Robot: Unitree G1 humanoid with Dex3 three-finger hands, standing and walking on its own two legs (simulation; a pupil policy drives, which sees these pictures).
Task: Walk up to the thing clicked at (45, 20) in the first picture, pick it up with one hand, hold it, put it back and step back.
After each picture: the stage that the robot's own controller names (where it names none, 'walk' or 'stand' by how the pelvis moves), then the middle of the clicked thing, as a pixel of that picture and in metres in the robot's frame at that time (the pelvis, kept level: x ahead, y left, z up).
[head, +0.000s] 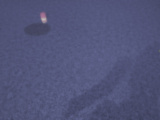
stand; (43, 17) +1.82 +0.56 -0.72
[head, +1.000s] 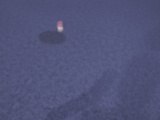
walk; (60, 26) +1.73 +0.27 -0.69
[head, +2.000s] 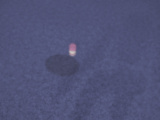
walk; (72, 49) +1.15 +0.09 -0.71
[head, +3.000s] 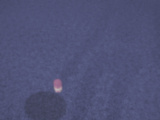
walk; (57, 85) +0.72 +0.21 -0.70
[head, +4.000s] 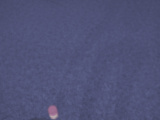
walk; (53, 112) +0.50 +0.23 -0.71
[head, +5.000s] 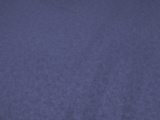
stand; out of the picture +0.37 +0.21 -0.70
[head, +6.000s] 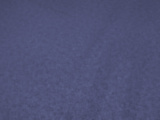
stand; out of the picture +0.35 +0.21 -0.72
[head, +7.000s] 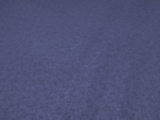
stand; out of the picture +0.34 +0.21 -0.73
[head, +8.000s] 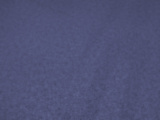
stand; out of the picture +0.34 +0.21 -0.73
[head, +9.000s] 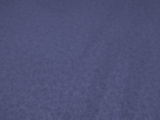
stand; out of the picture +0.33 +0.21 -0.73
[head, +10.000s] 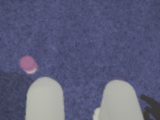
go down; (29, 65) +0.40 +0.25 -0.36
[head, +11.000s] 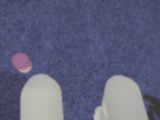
go down; (22, 63) +0.40 +0.27 -0.30
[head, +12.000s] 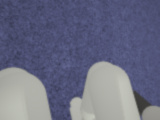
close in; out of the picture +0.37 +0.30 -0.22
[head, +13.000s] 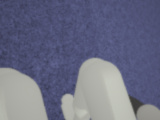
close; out of the picture +0.38 +0.30 -0.22
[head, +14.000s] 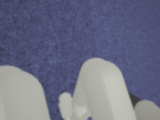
lift; out of the picture +0.37 +0.30 -0.22
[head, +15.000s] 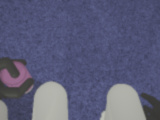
lift; (18, 79) +0.31 +0.23 -0.05
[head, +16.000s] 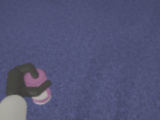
hold; (38, 87) +0.33 +0.17 +0.01
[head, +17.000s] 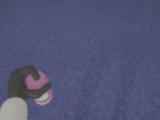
hold; (39, 88) +0.33 +0.17 -0.01
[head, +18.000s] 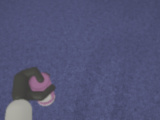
crouch; (43, 89) +0.32 +0.16 -0.03
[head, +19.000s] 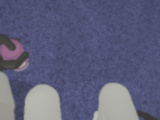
crouch; (15, 56) +0.41 +0.23 -0.11
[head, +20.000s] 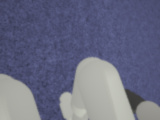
lower; out of the picture +0.39 +0.31 -0.22
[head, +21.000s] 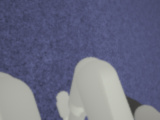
lower; out of the picture +0.39 +0.31 -0.22
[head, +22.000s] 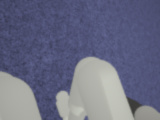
lower; out of the picture +0.39 +0.31 -0.22
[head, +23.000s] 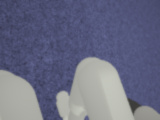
lower; out of the picture +0.39 +0.31 -0.22
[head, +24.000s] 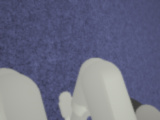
loosen; out of the picture +0.38 +0.30 -0.22
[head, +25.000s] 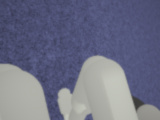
withdraw; out of the picture +0.38 +0.30 -0.22
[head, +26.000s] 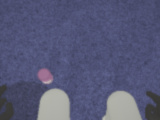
walk; (45, 76) +0.41 +0.23 -0.44
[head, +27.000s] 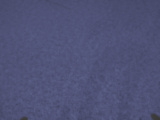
stand; out of the picture +0.36 +0.20 -0.66
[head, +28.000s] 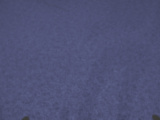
stand; out of the picture +0.35 +0.21 -0.67
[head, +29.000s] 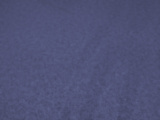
stand; out of the picture +0.37 +0.20 -0.70
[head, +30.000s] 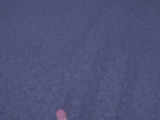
walk; (61, 116) +0.40 +0.19 -0.71
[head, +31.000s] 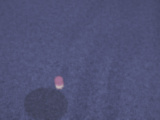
walk; (59, 82) +0.62 +0.16 -0.71
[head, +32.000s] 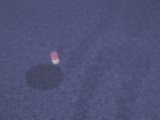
stand; (54, 57) +0.90 +0.31 -0.69
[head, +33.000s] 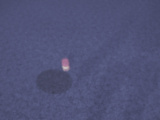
stand; (65, 64) +0.97 +0.23 -0.71
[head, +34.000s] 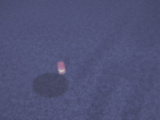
stand; (61, 67) +0.96 +0.25 -0.73
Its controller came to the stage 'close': yes
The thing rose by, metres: 0.70
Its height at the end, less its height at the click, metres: +0.00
